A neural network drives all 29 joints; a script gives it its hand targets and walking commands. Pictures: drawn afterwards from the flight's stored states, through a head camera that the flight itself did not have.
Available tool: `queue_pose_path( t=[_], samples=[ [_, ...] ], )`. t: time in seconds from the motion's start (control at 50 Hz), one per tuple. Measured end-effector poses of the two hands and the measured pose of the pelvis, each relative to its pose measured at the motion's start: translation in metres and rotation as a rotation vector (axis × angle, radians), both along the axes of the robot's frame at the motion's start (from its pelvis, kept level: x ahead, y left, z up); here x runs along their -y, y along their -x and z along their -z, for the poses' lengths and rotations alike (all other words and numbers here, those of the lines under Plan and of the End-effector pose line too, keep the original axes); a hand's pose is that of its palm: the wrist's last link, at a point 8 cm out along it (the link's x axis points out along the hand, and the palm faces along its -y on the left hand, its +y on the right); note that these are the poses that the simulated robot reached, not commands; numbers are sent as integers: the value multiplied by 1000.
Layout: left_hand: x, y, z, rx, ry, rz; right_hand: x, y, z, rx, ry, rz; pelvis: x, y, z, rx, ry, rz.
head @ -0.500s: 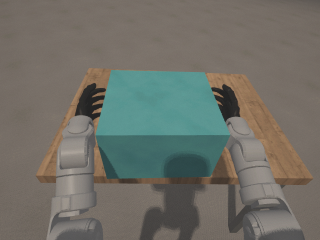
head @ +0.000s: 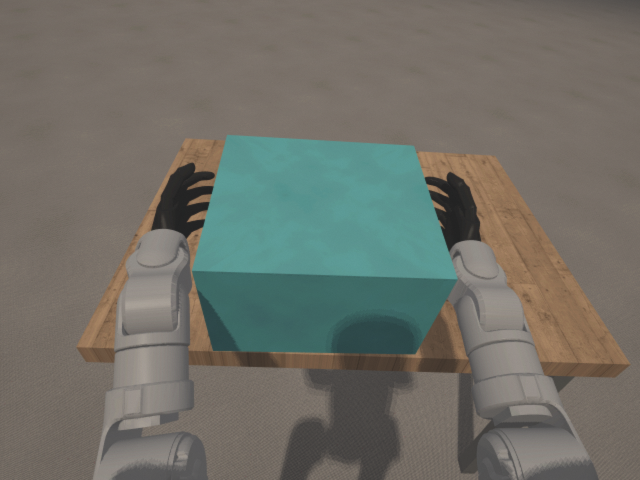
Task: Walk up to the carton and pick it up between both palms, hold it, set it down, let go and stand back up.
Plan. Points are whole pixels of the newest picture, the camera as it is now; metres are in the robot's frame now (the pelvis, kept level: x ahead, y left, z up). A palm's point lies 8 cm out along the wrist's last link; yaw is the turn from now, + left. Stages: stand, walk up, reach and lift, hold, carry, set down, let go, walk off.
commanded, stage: set down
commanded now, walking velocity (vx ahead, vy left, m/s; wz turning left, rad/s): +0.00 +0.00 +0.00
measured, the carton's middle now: (319, 242) +0.37 +0.00 +0.13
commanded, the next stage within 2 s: none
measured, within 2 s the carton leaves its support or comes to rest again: neither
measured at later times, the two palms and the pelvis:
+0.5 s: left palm (195, 235) +0.38 +0.17 +0.13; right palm (453, 247) +0.37 -0.18 +0.12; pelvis +0.02 -0.01 +0.00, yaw +1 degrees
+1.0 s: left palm (198, 234) +0.41 +0.17 +0.11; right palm (441, 247) +0.40 -0.18 +0.10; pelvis +0.03 +0.00 +0.00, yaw +1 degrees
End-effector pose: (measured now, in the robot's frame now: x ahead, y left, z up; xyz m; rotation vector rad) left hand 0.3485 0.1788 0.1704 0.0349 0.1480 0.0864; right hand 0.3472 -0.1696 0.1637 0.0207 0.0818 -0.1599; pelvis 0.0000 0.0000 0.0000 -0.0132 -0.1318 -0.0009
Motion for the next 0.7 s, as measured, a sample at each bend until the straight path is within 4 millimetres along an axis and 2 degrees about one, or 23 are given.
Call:
queue_pose_path(
  t=[0.12,0.32,0.52,0.7],
  samples=[
    [-2,-6,8,19,-9,3,-2,-4,13,18,35,-4,2,-2,0,8,-4,-7],
    [5,-18,38,-19,-18,20,4,-10,44,-15,47,10,5,-9,-1,-17,-2,-17],
    [13,-36,40,-9,-24,27,13,-26,38,-4,55,21,7,-19,-1,-54,1,-11],
    [9,-47,47,-32,-14,23,8,-39,43,-26,67,15,6,-27,-1,-65,2,-12]
  ],
)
